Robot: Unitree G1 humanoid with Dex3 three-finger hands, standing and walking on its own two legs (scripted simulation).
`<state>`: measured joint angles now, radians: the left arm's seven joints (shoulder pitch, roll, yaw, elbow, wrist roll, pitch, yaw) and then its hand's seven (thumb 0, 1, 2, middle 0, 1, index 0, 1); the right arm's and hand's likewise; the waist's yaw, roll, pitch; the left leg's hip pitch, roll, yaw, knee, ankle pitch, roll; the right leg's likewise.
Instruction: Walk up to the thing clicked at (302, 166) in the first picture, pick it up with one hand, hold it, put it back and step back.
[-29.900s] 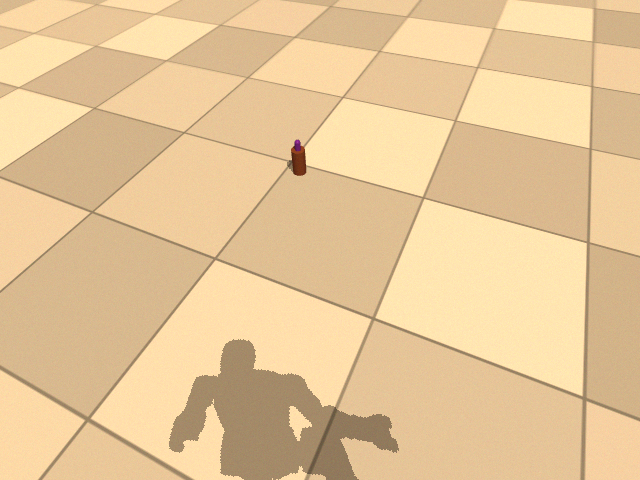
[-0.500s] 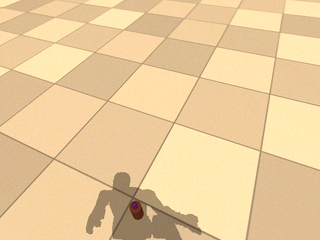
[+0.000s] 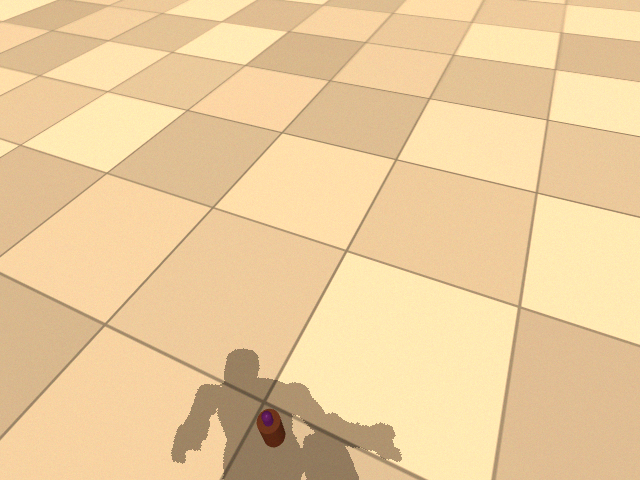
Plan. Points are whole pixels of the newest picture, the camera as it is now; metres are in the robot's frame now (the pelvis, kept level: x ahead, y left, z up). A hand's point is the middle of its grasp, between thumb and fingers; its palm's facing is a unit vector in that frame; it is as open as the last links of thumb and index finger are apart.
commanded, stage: stand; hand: left
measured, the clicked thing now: (270, 425) +0.40 +0.19 -0.69
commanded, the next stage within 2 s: step back in 0.36 s
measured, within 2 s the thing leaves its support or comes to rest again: neither
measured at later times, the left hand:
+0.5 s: hand out of the picture +0.08 +0.26 -0.16, palm faces +0.02 -0.93 -0.36, open 7.4 cm
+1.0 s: hand out of the picture +0.02 +0.30 -0.18, palm faces -0.08 -0.93 -0.37, open 7.4 cm
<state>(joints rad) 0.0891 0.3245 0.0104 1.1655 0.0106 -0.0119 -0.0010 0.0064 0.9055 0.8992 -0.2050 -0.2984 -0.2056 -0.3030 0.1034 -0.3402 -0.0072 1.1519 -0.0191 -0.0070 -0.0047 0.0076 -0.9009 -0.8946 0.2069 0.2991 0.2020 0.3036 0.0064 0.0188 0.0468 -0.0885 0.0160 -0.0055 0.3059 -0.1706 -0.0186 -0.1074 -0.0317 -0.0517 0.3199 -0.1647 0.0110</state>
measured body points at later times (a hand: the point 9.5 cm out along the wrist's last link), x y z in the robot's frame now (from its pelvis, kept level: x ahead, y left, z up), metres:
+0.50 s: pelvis -0.02 +0.00 -0.01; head +0.03 -0.01 +0.44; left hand +0.07 +0.31 -0.13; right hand +0.07 -0.31 -0.15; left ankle +0.00 +0.13 -0.75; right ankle +0.01 -0.12 -0.75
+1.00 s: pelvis -0.10 +0.04 -0.03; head -0.02 +0.05 +0.42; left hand +0.03 +0.35 -0.15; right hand -0.02 -0.27 -0.14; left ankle -0.05 +0.14 -0.75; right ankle -0.14 -0.09 -0.72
